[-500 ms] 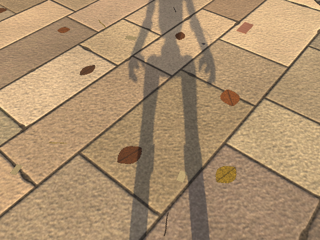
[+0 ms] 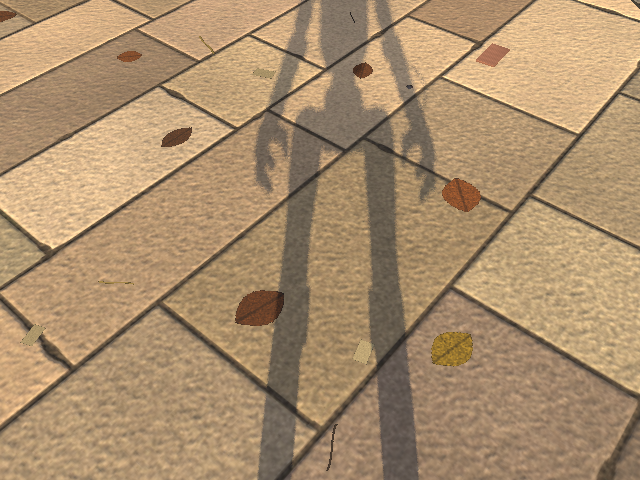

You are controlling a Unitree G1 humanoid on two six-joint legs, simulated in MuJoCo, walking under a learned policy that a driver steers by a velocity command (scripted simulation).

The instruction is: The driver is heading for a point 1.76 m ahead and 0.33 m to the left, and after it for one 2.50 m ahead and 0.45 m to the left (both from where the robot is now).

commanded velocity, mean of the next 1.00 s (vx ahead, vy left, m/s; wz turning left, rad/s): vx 0.35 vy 0.00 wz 0.00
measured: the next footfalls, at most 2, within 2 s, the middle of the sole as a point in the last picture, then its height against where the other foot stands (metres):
right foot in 0.74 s outside the picture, level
left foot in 1.28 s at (269, 389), level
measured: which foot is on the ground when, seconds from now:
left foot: down 0.00-0.76, up 0.78-1.00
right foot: down 0.00-0.28, up 0.30-0.72, down 0.74-1.00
